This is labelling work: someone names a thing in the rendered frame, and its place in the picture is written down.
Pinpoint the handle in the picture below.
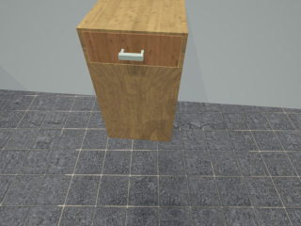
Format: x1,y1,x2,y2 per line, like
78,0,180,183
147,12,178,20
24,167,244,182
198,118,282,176
119,49,144,61

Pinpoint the drawer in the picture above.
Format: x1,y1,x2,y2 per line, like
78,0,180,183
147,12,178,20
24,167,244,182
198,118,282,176
83,31,182,67

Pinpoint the cabinet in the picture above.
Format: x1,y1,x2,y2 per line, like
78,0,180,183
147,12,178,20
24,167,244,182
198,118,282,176
76,0,188,142

